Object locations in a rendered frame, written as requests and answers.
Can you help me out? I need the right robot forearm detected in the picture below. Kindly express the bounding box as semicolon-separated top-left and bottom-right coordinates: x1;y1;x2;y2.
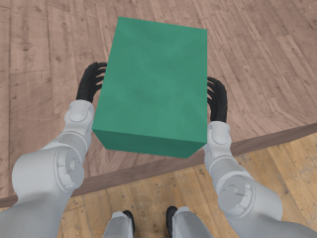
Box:
203;121;253;196

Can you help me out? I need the left robot upper arm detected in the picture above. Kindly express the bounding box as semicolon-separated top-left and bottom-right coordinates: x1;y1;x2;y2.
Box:
0;146;84;238

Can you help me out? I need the pedestal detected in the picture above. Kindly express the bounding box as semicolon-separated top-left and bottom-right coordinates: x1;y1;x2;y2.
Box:
0;0;317;208

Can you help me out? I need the robot left shin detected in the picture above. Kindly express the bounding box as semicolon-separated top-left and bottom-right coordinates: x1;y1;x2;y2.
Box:
111;211;127;219

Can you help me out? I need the robot right foot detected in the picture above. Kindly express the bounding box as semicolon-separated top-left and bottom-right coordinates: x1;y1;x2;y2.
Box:
165;206;178;238

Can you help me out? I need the left robot hand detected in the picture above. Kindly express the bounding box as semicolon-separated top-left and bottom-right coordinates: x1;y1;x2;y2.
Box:
75;61;107;103

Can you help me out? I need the carton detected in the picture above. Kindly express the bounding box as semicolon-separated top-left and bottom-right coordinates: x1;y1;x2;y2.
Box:
91;16;208;159

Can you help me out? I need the right robot hand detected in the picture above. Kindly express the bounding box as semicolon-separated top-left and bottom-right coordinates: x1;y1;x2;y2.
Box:
207;76;228;123

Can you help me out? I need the left robot forearm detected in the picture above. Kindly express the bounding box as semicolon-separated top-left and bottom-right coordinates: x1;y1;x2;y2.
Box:
12;99;95;194

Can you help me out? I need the right robot upper arm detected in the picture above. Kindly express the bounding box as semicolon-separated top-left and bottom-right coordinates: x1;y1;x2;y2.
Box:
217;175;317;238

